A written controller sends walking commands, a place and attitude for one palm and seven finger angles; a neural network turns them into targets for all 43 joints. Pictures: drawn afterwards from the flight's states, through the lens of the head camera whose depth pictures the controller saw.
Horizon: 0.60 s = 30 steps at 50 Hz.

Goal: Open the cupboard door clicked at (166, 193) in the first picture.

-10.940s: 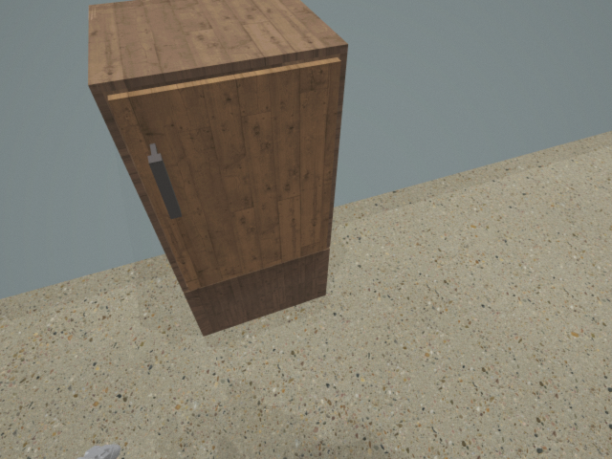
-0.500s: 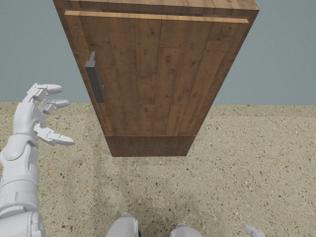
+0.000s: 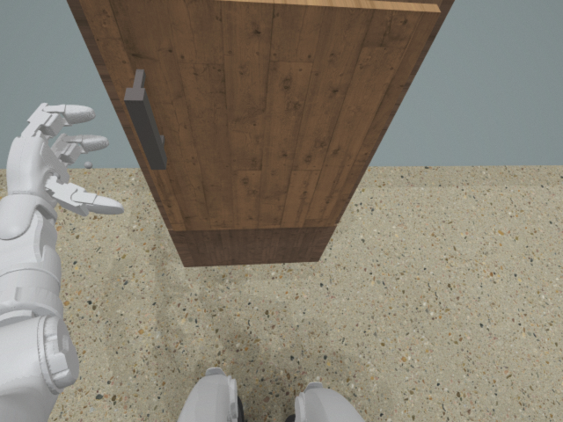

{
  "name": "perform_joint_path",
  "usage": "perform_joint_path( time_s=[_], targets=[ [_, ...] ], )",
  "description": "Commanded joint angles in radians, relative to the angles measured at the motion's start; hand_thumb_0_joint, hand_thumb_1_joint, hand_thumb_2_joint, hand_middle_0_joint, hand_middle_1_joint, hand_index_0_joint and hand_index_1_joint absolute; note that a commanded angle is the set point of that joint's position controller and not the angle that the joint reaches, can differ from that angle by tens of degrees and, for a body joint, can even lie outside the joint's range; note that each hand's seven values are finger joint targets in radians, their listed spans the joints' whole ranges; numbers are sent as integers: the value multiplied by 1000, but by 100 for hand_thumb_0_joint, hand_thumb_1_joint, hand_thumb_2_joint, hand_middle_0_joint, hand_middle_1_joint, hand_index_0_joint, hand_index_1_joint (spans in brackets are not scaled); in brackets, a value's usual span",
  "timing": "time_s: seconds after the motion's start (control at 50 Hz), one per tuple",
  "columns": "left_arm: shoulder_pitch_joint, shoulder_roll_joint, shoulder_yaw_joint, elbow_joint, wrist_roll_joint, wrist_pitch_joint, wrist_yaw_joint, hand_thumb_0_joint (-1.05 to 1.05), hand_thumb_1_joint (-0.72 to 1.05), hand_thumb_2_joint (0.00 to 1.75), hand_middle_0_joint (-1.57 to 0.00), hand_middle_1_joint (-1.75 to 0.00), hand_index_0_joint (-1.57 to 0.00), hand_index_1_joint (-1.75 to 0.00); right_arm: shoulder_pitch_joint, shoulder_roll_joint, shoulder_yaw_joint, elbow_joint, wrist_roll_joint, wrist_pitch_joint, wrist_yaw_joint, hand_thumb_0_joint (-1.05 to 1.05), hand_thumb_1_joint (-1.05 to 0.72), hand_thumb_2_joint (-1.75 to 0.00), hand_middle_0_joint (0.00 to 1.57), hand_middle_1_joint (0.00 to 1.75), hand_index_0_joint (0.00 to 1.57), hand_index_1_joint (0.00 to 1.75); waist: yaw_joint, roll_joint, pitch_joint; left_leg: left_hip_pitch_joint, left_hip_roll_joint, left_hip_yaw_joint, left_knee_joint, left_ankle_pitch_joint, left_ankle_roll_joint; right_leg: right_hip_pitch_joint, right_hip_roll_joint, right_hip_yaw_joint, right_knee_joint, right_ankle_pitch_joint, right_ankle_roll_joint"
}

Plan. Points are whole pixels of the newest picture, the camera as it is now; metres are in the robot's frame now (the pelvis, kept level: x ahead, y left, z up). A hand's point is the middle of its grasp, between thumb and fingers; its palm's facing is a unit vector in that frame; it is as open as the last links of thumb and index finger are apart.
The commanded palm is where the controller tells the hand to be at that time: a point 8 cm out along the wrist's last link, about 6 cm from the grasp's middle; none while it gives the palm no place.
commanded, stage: move the hooked fingers beside the handle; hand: left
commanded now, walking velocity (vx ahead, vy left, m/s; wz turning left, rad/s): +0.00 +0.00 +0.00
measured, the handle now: (150, 122) +0.53 +0.19 +0.06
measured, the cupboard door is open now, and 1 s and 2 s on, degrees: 0 0 0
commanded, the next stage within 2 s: slide the fingers in behind the handle in 1.00 s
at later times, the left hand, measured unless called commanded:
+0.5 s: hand (96, 151) +0.48 +0.25 +0.06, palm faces +0.08 -1.00 -0.01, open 14.0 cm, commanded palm +0.45 +0.29 +0.06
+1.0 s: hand (95, 157) +0.46 +0.25 +0.06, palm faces +0.08 -1.00 -0.01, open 14.0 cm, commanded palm +0.45 +0.29 +0.06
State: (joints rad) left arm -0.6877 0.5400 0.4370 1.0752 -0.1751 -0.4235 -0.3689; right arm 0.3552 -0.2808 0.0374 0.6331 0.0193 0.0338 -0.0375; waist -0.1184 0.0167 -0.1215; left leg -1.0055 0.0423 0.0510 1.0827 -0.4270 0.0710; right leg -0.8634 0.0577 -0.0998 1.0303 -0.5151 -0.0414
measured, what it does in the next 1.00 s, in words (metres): stands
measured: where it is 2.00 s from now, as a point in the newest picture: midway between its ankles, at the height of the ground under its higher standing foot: outside the picture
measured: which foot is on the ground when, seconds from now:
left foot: down 0.00-1.00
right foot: down 0.00-1.00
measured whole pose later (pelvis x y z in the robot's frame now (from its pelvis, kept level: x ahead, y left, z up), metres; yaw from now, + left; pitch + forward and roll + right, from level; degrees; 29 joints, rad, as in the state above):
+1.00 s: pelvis +0.00 +0.00 +0.00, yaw +0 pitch +20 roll -5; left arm -0.73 0.54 0.43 1.11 -0.15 -0.45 -0.33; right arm 0.34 -0.27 0.04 0.62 0.01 0.08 -0.02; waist -0.13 0.01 -0.13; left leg -1.03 0.05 0.04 1.10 -0.44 0.07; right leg -0.88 0.06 -0.10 1.04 -0.52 -0.04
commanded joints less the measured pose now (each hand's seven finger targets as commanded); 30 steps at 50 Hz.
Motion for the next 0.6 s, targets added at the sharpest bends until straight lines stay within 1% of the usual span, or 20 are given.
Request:
perform_joint_path(
  time_s=[0.0, 0.02, 0.04, 0.06, 0.1, 0.12, 0.16, 0.18, 0.22, 0.24, 0.28, 0.32, 0.34, 0.36, 0.4, 0.44, 0.46, 0.52, 0.56, 0.58],
  targets=[
    [-423, 296, 38, -179, -7, -68, 13, 0, -50, 30, -30, -120, -30, -120, 130, -190, -70, -64, -1, -14, -9, 0, -90, -90, 20, 30, 20, 30, -4, 148, -419, 499, 6, -148, -116, 317, -36, -36, 7, 72, -129, 254, 13],
    [-445, 277, 19, -175, -2, -68, 14, 0, -50, 30, -30, -120, -30, -120, 131, -188, -69, -61, -2, -12, -7, 0, -90, -90, 20, 30, 20, 30, -14, 149, -420, 496, 7, -150, -113, 300, -36, -50, 7, 71, -127, 238, 15],
    [-468, 299, 36, -174, 0, -74, 19, 0, -50, 30, -30, -120, -30, -120, 140, -190, -71, -56, -5, -10, -9, 0, -90, -90, 20, 30, 20, 30, -19, 142, -418, 507, 10, -155, -106, 323, -34, -57, 9, 69, -124, 252, 12],
    [-467, 295, 30, -158, 6, -72, 20, 0, -50, 30, -30, -120, -30, -120, 145, -192, -70, -54, -5, -6, -9, 0, -90, -90, 20, 30, 20, 30, -20, 151, -427, 514, 10, -156, -108, 324, -37, -67, 9, 69, -124, 247, 14],
    [-478, 311, 43, -143, 4, -67, 26, 0, -50, 30, -30, -120, -30, -120, 147, -196, -69, -54, -6, -3, -8, 0, -90, -90, 20, 30, 20, 30, -22, 131, -423, 487, 9, -152, -105, 301, -33, -56, 10, 73, -128, 239, 17],
    [-473, 337, 58, -121, 12, -61, 29, 0, -50, 30, -30, -120, -30, -120, 151, -199, -68, -55, -7, -2, -8, 0, -90, -90, 20, 30, 20, 30, -17, 144, -422, 469, 8, -152, -102, 299, -35, -53, 9, 72, -122, 237, 15],
    [-516, 337, 47, -128, 20, -63, 29, 0, -50, 30, -30, -120, -30, -120, 161, -197, -65, -52, -10, 3, -6, 0, -90, -90, 20, 30, 20, 30, -29, 155, -437, 487, 10, -152, -95, 326, -33, -63, 11, 72, -118, 255, 16],
    [-507, 344, 51, -125, 24, -63, 30, 0, -50, 30, -30, -120, -30, -120, 164, -196, -65, -55, -11, 6, -5, 0, -90, -90, 20, 30, 20, 30, -20, 172, -446, 492, 11, -153, -94, 337, -36, -62, 12, 70, -114, 258, 14],
    [-477, 334, 48, -102, 23, -55, 30, 0, -50, 30, -30, -120, -30, -120, 168, -198, -66, -61, -11, 11, -2, 0, -90, -90, 20, 30, 20, 30, -24, 144, -431, 475, 11, -150, -95, 326, -34, -58, 13, 70, -120, 256, 16],
    [-456, 345, 64, -104, 18, -56, 26, 0, -50, 30, -30, -120, -30, -120, 172, -198, -67, -67, -14, 11, 0, 0, -90, -90, 20, 30, 20, 30, -12, 151, -442, 476, 9, -147, -91, 344, -34, -44, 15, 69, -113, 271, 12],
    [-449, 344, 57, -115, 22, -55, 22, 0, -50, 30, -30, -120, -30, -120, 172, -197, -67, -72, -12, 19, 2, 0, -90, -90, 20, 30, 20, 30, -11, 162, -452, 483, 11, -146, -95, 351, -36, -44, 15, 69, -113, 277, 15],
    [-439, 355, 72, -135, 18, -55, 25, 0, -50, 30, -30, -120, -30, -120, 174, -199, -70, -74, -11, 23, 3, 0, -90, -90, 20, 30, 20, 30, -8, 152, -456, 483, 12, -145, -97, 363, -36, -29, 16, 68, -113, 290, 15],
    [-431, 352, 80, -158, 13, -62, 25, 0, -50, 30, -30, -120, -30, -120, 177, -197, -72, -79, -14, 22, 4, 0, -90, -90, 20, 30, 20, 30, 1, 173, -477, 509, 10, -145, -93, 398, -36, -26, 18, 68, -108, 309, 11],
    [-415, 342, 77, -176, 11, -62, 25, 0, -50, 30, -30, -120, -30, -120, 176, -195, -74, -79, -13, 24, 7, 0, -90, -90, 20, 30, 20, 30, 0, 162, -501, 519, 11, -140, -92, 409, -35, -15, 19, 69, -112, 325, 16],
    [-416, 329, 72, -195, 5, -68, 26, 0, -50, 30, -30, -120, -30, -120, 170, -189, -75, -77, -10, 27, 9, 0, -90, -90, 20, 30, 20, 30, -1, 165, -481, 516, 10, -138, -95, 408, -36, -8, 20, 69, -118, 329, 16],
    [-403, 342, 86, -205, 3, -73, 27, 0, -50, 30, -30, -120, -30, -120, 176, -193, -79, -72, -11, 27, 7, 0, -90, -90, 20, 30, 20, 30, -2, 145, -478, 525, 12, -143, -95, 428, -35, -2, 23, 67, -115, 342, 13],
    [-403, 298, 51, -213, 3, -73, 23, 0, -50, 30, -30, -120, -30, -120, 168, -185, -76, -72, -7, 30, 9, 0, -90, -90, 20, 30, 20, 30, -8, 168, -476, 539, 11, -137, -96, 427, -35, -22, 22, 68, -121, 339, 16],
    [-418, 295, 46, -195, 1, -71, 25, 0, -50, 30, -30, -120, -30, -120, 163, -189, -76, -62, -6, 33, 6, 0, -90, -90, 20, 30, 20, 30, -16, 147, -428, 523, 12, -146, -110, 375, -36, -35, 21, 62, -130, 295, 15],
    [-439, 273, 26, -210, 2, -79, 26, 0, -50, 30, -30, -120, -30, -120, 159, -186, -76, -58, -6, 33, 4, 0, -90, -90, 20, 30, 20, 30, -19, 178, -435, 564, 15, -153, -110, 388, -41, -66, 20, 59, -129, 288, 12],
    [-435, 259, 20, -208, -2, -79, 27, 0, -50, 30, -30, -120, -30, -120, 157, -185, -77, -57, -7, 32, 5, 0, -90, -90, 20, 30, 20, 30, -19, 178, -433, 573, 15, -156, -112, 387, -42, -70, 21, 58, -133, 283, 12]
  ],
)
